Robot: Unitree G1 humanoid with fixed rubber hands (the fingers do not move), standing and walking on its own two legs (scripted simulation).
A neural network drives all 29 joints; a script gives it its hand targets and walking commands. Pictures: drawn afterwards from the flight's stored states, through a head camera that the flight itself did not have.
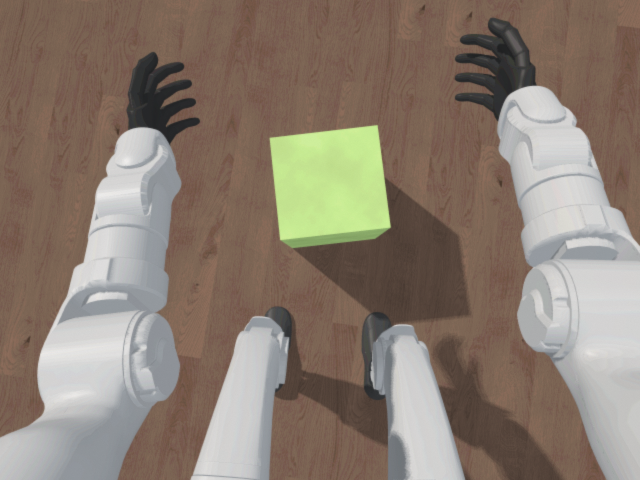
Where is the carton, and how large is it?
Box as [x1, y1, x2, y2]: [270, 125, 390, 247]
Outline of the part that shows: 377,125 270,138 280,239 291,247 298,247 368,239 376,237 390,227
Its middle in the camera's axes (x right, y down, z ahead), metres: +0.02 -0.10 +0.87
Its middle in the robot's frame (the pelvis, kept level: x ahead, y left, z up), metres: +0.51 +0.03 -0.52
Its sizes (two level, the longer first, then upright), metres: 0.210 0.200 0.250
